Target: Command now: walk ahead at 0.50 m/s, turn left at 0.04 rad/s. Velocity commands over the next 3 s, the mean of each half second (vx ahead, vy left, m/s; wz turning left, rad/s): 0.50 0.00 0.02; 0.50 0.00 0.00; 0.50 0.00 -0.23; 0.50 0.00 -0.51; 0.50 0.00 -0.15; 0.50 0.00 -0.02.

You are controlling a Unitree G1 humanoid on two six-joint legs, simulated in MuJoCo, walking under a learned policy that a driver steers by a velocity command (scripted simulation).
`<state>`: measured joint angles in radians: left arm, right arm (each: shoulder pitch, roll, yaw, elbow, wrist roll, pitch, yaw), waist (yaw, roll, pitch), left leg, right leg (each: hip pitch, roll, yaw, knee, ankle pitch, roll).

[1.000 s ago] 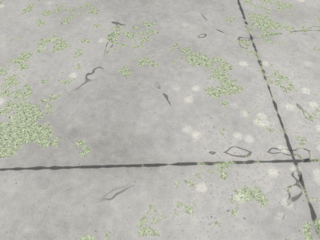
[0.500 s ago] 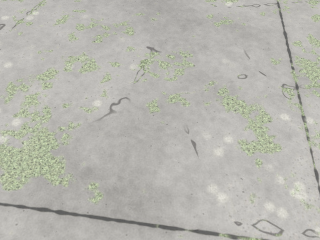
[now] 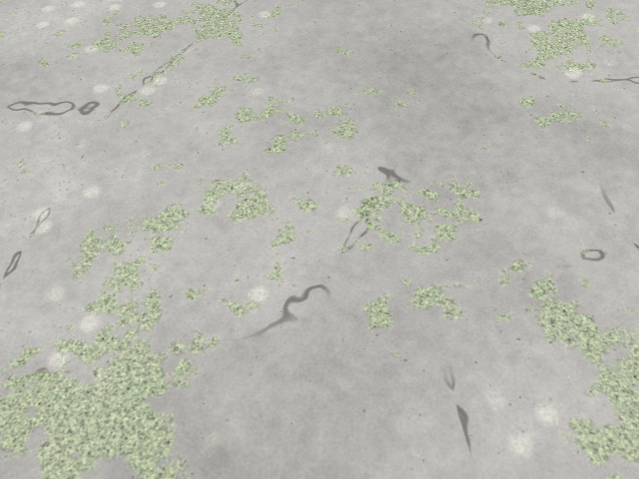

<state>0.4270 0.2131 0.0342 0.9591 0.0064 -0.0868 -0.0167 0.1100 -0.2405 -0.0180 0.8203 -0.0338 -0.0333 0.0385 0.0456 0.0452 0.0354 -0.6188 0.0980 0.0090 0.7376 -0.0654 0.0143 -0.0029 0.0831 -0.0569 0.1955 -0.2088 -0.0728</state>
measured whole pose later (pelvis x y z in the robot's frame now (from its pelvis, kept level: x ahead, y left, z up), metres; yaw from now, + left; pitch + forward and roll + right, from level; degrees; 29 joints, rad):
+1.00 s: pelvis +0.53 +0.00 +0.00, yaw -1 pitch +0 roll -1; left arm 0.39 0.21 0.04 1.01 0.01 -0.09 -0.01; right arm 0.19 -0.24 -0.05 0.94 -0.03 -0.04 0.03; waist 0.02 0.04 0.03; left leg -0.60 0.11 0.00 0.97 -0.15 0.03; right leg -0.07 0.08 -0.10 0.25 -0.18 -0.09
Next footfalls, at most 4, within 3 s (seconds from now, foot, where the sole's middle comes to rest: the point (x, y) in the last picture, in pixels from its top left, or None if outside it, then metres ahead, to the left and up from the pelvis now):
0.16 left None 0.25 0.12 -0.78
0.72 right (388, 447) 0.55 -0.07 -0.78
1.26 left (306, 322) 0.85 0.12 -0.78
1.80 right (403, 252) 1.07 -0.12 -0.78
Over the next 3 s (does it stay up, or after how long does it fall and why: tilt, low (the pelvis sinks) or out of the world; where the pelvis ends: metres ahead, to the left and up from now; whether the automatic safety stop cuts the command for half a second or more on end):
stays up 1.53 -0.32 -0.01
